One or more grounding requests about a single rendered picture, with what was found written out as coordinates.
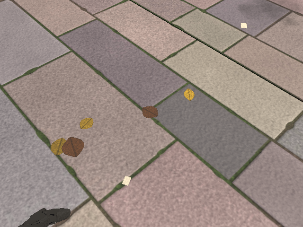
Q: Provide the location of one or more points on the robot left hand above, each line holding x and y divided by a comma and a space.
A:
44, 217

